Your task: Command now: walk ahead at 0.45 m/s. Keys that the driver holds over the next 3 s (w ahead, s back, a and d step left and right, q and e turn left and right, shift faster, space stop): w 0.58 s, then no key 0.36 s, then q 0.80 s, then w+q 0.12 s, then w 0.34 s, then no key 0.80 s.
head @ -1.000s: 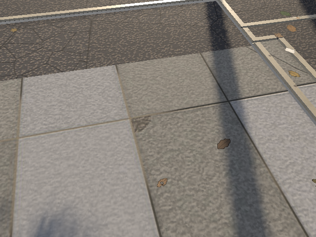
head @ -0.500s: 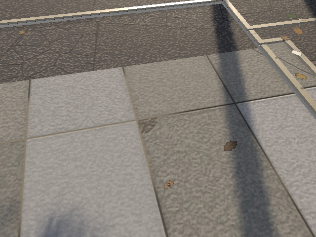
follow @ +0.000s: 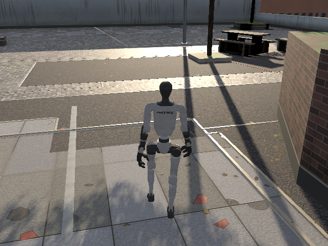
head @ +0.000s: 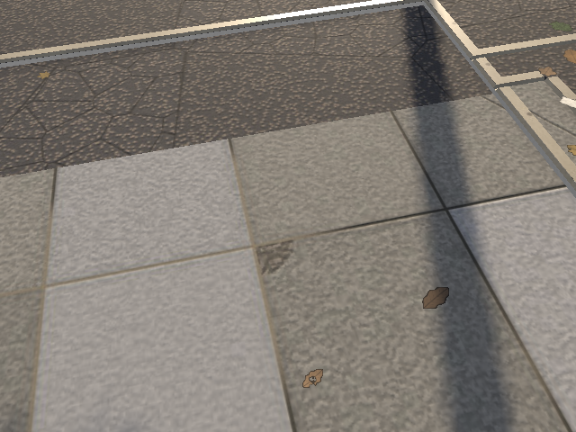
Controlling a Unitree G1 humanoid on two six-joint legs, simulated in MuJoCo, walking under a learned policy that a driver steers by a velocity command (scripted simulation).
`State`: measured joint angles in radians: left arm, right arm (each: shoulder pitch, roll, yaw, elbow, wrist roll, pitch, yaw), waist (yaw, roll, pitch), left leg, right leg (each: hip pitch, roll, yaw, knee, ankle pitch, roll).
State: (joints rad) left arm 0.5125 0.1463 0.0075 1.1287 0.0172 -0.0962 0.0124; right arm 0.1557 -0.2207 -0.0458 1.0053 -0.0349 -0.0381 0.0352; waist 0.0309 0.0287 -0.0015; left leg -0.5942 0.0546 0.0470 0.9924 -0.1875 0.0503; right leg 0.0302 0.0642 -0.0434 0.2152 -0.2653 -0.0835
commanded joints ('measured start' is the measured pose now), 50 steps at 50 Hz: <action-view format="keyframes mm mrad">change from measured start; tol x32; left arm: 1 73 104 8 -12 1 -11 6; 31 -539 66 21 -262 3 46 -38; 38 -30 242 73 -113 52 -16 3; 50 -279 152 28 -138 11 21 12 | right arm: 1 -149 -14 8 -95 6 -2 1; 12 336 -242 -65 -5 -26 -30 -42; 50 240 15 12 52 8 64 -74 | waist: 1 5 -112 139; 12 -135 170 -260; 33 -78 48 96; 39 27 -238 -417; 50 -76 -134 -44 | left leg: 1 -153 -16 52 -117 51 -18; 10 493 -122 81 -500 92 119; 12 938 357 -647 -620 -147 305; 18 404 166 -275 -839 71 183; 35 659 108 -52 -590 929 87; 37 566 62 -32 -295 740 51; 39 198 -146 -28 304 -466 -3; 50 356 -38 -41 -193 -186 -38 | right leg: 1 -4 -234 140 -71 495 -86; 9 58 -259 59 246 1068 -56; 11 -188 -191 17 710 659 -36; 12 -538 3 -9 1112 -203 1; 13 -632 -17 113 1196 -191 -22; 36 -313 -10 -56 244 263 -26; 39 344 -544 470 316 1327 -313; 50 -341 -277 90 34 401 -129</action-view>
